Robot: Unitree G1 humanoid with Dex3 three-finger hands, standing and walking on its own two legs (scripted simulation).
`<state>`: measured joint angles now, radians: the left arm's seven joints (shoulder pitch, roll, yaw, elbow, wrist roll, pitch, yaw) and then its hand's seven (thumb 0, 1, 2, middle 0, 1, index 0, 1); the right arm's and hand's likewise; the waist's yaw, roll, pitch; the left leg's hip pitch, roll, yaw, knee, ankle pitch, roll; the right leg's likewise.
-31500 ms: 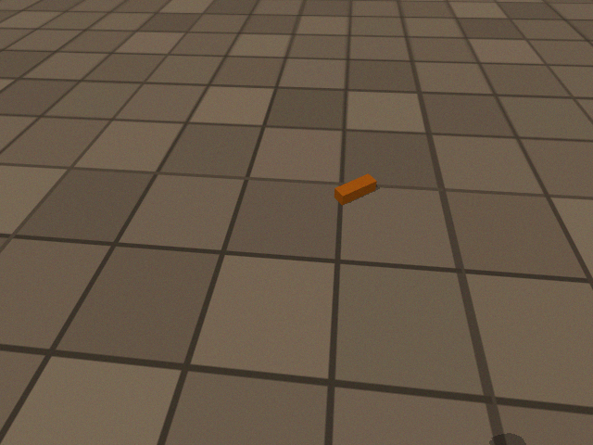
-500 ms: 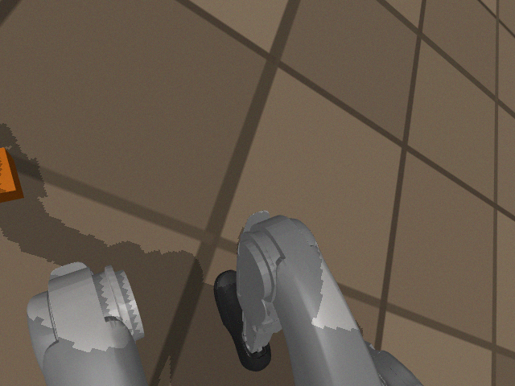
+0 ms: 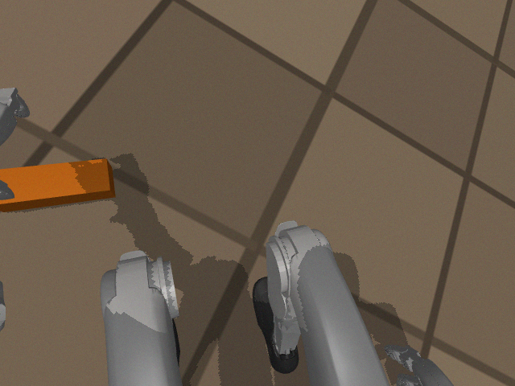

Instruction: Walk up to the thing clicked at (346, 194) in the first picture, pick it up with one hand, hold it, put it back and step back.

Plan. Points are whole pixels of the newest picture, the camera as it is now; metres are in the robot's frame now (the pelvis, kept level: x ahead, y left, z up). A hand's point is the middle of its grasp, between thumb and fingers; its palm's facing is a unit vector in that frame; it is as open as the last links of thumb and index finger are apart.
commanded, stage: withdraw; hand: left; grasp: from above
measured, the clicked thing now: (55, 185) +0.49 +0.32 -0.33
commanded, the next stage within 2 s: home in 0.14 s
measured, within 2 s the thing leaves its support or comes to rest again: neither
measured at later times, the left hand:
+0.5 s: hand (7, 151) +0.50 +0.33 -0.16, palm faces -0.33 -0.16 -0.93, open 12.5 cm
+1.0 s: hand out of the picture +0.31 +0.27 +0.06, palm faces -0.09 -0.83 -0.55, open 7.5 cm
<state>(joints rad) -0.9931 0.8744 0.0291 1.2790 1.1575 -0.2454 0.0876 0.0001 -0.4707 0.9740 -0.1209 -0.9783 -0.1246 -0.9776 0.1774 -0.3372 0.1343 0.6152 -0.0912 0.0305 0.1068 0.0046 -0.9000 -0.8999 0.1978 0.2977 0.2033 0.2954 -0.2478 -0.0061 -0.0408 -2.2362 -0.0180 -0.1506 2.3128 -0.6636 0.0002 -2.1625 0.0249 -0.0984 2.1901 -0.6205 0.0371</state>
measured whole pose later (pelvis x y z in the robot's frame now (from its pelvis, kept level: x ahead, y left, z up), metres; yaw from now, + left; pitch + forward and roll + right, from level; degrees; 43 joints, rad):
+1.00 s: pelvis +0.02 +0.00 +0.16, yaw +5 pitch +30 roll -6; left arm -0.15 0.44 0.07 0.39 0.28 0.17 0.03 0.01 0.86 0.89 -0.21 -0.31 -0.21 -0.31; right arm 0.09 -0.26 0.00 0.56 0.04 -0.04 0.01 0.01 -0.90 -0.90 0.20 0.30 0.20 0.29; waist -0.08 0.02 -0.20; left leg -1.67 0.00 -0.10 1.80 -0.64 -0.01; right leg -1.63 0.01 -0.06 1.72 -0.61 0.02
